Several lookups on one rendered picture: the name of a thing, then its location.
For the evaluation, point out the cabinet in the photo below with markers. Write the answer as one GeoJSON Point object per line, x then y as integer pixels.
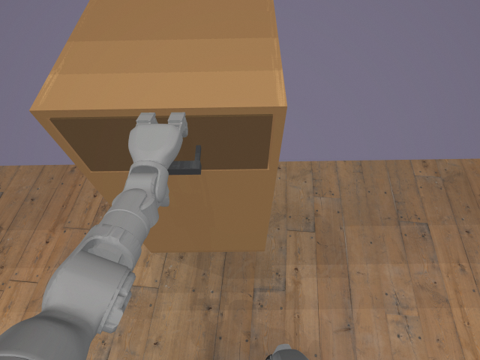
{"type": "Point", "coordinates": [198, 57]}

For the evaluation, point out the left robot hand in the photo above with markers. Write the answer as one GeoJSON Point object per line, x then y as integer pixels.
{"type": "Point", "coordinates": [161, 143]}

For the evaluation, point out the right robot shin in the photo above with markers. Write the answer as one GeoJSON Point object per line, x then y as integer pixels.
{"type": "Point", "coordinates": [282, 347]}

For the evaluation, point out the robot left forearm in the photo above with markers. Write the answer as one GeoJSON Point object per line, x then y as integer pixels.
{"type": "Point", "coordinates": [125, 226]}

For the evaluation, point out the left robot upper arm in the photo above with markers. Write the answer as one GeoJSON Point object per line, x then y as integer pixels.
{"type": "Point", "coordinates": [89, 297]}

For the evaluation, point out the drawer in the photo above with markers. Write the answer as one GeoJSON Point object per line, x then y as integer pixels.
{"type": "Point", "coordinates": [228, 142]}

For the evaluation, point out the handle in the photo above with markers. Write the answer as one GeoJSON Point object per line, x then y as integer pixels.
{"type": "Point", "coordinates": [187, 167]}

